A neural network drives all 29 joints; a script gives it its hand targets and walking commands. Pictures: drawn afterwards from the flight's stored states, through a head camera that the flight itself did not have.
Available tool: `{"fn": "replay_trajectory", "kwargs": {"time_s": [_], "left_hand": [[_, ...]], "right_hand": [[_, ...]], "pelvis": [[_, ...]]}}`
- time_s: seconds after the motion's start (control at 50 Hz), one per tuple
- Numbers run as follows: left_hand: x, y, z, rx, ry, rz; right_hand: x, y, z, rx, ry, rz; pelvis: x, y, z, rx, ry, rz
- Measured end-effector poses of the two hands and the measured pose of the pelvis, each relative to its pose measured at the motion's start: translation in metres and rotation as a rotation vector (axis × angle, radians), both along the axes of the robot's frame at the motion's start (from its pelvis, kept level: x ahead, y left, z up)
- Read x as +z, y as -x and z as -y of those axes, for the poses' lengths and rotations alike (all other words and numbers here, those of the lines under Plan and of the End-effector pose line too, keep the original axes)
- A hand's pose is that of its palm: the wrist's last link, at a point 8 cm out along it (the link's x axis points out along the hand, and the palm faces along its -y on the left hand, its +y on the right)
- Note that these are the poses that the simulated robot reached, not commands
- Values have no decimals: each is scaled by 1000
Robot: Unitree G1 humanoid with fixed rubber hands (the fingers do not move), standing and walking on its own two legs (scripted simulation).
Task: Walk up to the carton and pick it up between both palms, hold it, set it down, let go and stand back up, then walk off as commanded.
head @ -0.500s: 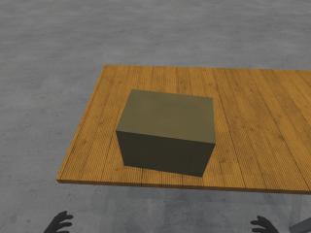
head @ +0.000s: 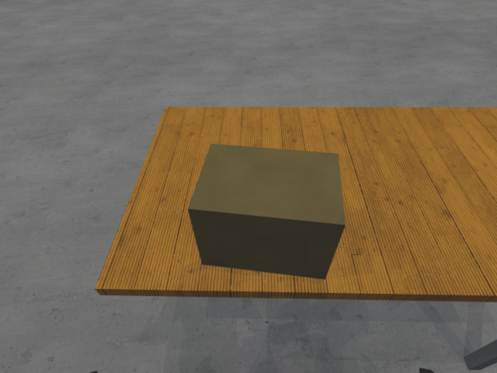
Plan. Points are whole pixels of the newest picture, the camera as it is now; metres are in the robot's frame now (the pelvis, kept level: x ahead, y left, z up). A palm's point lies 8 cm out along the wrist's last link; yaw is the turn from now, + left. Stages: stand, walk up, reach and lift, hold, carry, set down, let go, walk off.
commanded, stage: stand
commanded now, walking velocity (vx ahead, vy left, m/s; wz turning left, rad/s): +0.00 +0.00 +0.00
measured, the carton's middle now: (267, 211) +0.42 -0.02 +0.01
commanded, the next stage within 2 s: walk off in 1.44 s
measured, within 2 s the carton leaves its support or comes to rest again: neither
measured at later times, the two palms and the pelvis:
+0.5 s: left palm out of the picture +0.08 +0.31 -0.10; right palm out of the picture +0.08 -0.30 -0.11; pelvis -0.01 +0.00 +0.00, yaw -1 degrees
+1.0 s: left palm out of the picture +0.09 +0.30 -0.10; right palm out of the picture +0.07 -0.31 -0.11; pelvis +0.00 +0.00 +0.00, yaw -1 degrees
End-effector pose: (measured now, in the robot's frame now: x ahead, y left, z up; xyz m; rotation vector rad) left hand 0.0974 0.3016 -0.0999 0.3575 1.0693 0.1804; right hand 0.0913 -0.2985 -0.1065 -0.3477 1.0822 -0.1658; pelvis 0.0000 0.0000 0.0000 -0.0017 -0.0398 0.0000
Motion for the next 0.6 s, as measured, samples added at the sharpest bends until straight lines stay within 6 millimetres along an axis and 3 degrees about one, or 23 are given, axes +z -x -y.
{"fn": "replay_trajectory", "kwargs": {"time_s": [0.6], "left_hand": [[-5,16,-4,14,-10,-76]], "right_hand": [[-2,17,7,-49,8,-55]], "pelvis": [[2,5,-1,-13,-2,6]]}}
